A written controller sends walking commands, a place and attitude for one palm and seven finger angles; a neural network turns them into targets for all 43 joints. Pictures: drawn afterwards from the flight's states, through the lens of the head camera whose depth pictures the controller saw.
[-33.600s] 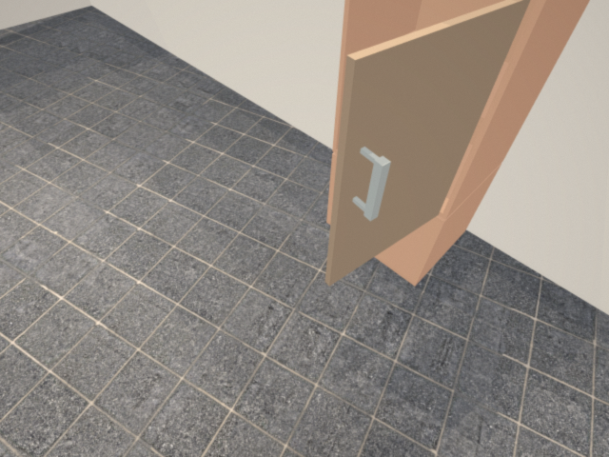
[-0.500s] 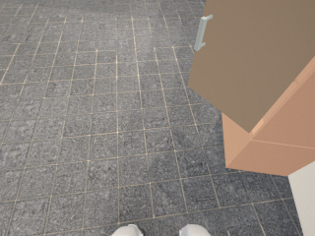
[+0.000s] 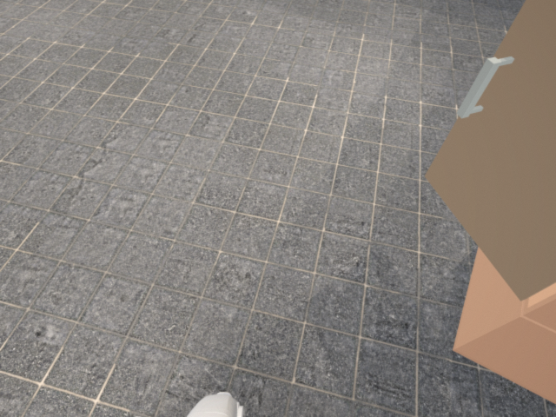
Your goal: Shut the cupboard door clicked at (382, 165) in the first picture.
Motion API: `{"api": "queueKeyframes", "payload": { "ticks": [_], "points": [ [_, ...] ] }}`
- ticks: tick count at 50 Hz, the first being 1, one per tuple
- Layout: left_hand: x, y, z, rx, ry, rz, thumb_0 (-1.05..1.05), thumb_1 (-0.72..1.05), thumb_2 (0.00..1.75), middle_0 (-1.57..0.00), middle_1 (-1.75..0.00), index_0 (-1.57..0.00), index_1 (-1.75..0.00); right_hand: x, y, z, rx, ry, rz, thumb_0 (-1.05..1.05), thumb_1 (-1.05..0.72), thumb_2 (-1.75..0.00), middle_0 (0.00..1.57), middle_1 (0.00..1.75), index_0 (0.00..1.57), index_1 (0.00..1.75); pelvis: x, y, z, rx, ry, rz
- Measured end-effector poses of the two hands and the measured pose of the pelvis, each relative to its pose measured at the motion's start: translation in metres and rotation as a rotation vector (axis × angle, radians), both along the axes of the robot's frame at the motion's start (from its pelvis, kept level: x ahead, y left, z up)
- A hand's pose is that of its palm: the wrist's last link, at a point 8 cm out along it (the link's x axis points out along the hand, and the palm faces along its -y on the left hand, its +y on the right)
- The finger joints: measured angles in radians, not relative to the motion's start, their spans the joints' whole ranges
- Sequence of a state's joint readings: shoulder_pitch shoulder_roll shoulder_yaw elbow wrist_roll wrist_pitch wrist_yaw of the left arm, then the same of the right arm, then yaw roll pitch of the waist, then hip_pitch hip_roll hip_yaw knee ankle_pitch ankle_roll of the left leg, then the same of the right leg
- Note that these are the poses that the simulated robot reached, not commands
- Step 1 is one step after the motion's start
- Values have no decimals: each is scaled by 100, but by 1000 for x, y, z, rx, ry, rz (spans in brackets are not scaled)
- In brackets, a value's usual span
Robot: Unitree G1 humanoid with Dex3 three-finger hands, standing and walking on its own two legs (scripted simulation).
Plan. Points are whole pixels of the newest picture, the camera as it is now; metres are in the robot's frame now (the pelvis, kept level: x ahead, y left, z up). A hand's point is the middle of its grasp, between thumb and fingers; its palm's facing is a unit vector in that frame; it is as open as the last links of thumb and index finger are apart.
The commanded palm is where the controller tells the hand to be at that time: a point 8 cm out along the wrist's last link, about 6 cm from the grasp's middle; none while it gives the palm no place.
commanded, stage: walk to a spot facing it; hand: left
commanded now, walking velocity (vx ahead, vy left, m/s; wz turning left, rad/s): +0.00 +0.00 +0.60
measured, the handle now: (484, 88) +0.76 -0.43 +0.01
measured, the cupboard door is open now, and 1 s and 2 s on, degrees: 49 49 49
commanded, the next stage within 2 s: turn to face it in 1.26 s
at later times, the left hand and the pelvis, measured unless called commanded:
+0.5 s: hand out of the picture +0.07 +0.21 -0.14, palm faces +0.31 -0.91 -0.29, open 7.3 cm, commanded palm none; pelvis +0.05 -0.02 -0.01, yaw +18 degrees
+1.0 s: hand out of the picture +0.03 +0.24 -0.19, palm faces +0.61 -0.76 -0.21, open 7.4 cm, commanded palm none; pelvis +0.17 +0.10 -0.02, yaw +35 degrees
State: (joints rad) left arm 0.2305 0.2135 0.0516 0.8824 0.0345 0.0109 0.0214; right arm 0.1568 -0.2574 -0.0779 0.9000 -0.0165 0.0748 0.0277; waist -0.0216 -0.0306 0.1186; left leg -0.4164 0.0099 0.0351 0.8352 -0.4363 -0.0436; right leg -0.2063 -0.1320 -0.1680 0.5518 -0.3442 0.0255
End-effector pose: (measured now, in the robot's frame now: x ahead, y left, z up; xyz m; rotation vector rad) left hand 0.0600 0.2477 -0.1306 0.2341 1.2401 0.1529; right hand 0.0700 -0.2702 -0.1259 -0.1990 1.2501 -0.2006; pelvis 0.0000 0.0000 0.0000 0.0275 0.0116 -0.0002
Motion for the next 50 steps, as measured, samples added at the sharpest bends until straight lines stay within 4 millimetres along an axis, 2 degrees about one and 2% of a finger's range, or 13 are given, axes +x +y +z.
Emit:
{"api": "queueKeyframes", "payload": {
  "ticks": [6, 9, 13, 18, 22, 26, 31, 34, 37, 43, 46, 48, 50],
  "points": [
    [-37, 30, -26, -15, 63, 128, 1, 91, 90, -20, -30, -21, -30, 50, 33, -1, -25, -69, 144, 1, -91, -90, 20, 30, 19, 30, 2, 16, -14, -10, 6, 79],
    [-43, 37, -20, -4, 75, 163, 1, 91, 90, -20, -30, -20, -30, 56, 44, 7, -27, -81, 182, 1, -91, -90, 20, 30, 20, 30, 2, 16, -7, -24, 6, 107],
    [-34, 38, -5, -5, 18, 189, 1, 91, 90, -20, -30, -20, -30, 55, 50, 9, -12, -64, 214, 1, -91, -90, 20, 30, 20, 30, 5, 14, 1, -41, 2, 150],
    [-12, 31, 11, 9, -70, 201, 1, 91, 90, -20, -30, -20, -30, 51, 41, 0, 23, -19, 229, 1, -91, -90, 21, 30, 20, 30, 17, 3, 2, -37, 1, 198],
    [0, 20, 15, 47, -141, 221, 1, 91, 90, -20, -30, -20, -30, 58, 24, -19, 44, 27, 239, 1, -90, -90, 21, 30, 20, 30, 34, -13, -8, -18, 1, 254],
    [-15, 4, 21, 53, -134, 319, 1, 91, 90, -20, -30, -20, -30, 84, 17, -19, 42, 70, 299, 1, -91, -90, 20, 30, 20, 30, 51, -17, -2, -13, -10, 326],
    [-41, -18, 22, 8, -25, 415, 1, 91, 90, -20, -30, -20, -30, 134, 30, -3, 58, 39, 357, 1, -91, -90, 20, 30, 19, 30, 78, -12, 11, 2, 0, 395],
    [-54, -29, 17, -27, 27, 482, 1, 91, 90, -20, -30, -20, -30, 168, 49, 1, 58, 36, 422, 1, -91, -90, 20, 30, 19, 30, 92, -5, 12, -3, 2, 448],
    [-68, -38, 9, -63, 77, 563, 1, 91, 90, -20, -30, -20, -30, 206, 79, 0, 55, 35, 510, 1, -91, -90, 20, 30, 19, 30, 107, 7, 10, -13, -1, 499],
    [-98, -39, -14, -140, 205, 708, 1, 91, 90, -20, -30, -20, -30, 294, 173, -4, 62, -66, 698, 1, -91, -90, 20, 30, 19, 30, 137, 50, -8, -22, -9, 575],
    [-102, -21, -30, -169, 261, 739, 1, 91, 90, -20, -30, -20, -30, 329, 214, -9, 66, -178, 737, 1, -91, -90, 20, 30, 19, 30, 150, 77, -24, -31, -19, 600],
    [-89, 3, -32, -151, 248, 742, 1, 91, 90, -20, -30, -20, -30, 338, 229, -5, 61, -199, 743, 1, -91, -90, 20, 30, 19, 30, 158, 87, -23, -18, -28, 605],
    [-64, 32, -28, -116, 184, 737, 1, 91, 90, -20, -30, -20, -30, 340, 236, 1, 50, -188, 745, 0, -91, -90, 20, 30, 19, 30, 166, 97, -16, -18, -30, 616]
  ]
}}
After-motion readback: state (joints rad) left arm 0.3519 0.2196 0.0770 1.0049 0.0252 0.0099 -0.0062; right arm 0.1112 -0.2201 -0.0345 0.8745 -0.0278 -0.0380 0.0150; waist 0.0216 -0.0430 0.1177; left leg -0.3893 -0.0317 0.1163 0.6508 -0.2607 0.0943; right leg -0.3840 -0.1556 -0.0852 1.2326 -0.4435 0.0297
